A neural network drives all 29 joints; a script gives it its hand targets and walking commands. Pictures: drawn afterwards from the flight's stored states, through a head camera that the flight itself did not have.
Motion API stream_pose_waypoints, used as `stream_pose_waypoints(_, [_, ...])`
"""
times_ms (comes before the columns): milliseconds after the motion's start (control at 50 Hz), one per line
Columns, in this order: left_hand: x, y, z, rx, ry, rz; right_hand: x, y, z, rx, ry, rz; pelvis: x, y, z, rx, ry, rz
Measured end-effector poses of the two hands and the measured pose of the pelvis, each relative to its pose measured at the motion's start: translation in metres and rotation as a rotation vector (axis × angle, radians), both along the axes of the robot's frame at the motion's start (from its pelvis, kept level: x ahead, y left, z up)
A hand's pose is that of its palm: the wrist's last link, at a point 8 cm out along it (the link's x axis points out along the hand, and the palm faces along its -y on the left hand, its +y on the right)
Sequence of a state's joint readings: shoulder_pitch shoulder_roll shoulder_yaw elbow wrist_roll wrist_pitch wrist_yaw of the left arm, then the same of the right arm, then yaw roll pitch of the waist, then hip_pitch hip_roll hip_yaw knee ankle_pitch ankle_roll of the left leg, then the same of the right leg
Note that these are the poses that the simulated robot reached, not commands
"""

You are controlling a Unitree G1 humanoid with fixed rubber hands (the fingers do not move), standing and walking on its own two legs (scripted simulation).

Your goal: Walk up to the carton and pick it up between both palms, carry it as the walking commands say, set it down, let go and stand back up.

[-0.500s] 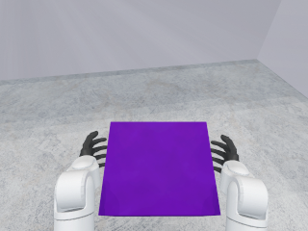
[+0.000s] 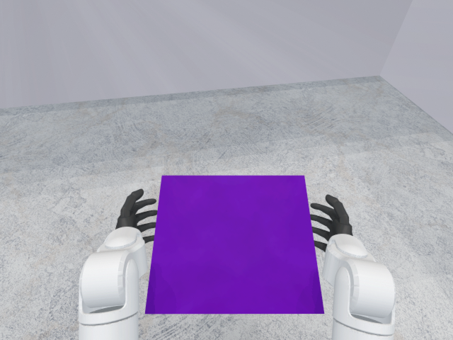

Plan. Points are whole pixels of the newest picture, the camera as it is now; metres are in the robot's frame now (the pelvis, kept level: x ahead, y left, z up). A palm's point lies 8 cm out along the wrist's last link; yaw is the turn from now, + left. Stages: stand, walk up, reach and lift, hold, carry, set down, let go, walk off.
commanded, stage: carry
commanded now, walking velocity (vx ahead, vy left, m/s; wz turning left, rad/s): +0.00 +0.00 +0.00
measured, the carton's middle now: (232, 247) +0.28 +0.00 +0.01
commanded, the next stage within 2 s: hold in 0.72 s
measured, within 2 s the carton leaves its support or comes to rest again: neither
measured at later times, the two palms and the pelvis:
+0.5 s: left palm (134, 230) +0.26 +0.16 +0.10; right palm (338, 234) +0.26 -0.17 +0.10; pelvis +0.01 -0.01 +0.00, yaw +1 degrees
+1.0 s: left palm (146, 236) +0.29 +0.16 +0.04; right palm (327, 253) +0.26 -0.17 +0.03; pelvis +0.02 +0.00 +0.01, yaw -5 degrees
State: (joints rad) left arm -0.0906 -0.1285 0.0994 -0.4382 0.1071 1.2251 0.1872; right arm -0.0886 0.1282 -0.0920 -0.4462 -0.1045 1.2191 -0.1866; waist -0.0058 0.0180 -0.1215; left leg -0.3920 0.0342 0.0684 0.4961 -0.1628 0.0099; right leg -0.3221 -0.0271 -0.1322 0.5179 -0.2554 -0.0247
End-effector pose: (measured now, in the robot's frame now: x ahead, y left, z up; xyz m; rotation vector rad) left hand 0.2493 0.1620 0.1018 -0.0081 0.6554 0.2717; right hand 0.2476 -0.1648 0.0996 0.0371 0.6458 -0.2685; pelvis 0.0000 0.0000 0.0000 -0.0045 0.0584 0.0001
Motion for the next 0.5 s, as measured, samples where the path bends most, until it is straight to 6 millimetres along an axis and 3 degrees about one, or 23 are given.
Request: stream_pose_waypoints(500, [0.01, -0.005, 0.0, 0.005, -0.004, 0.013, 0.016, -0.005, -0.001, 0.002, -0.003, 0.014, 0.013, -0.008, 0.0, 0.005, 0.002, 0.009])
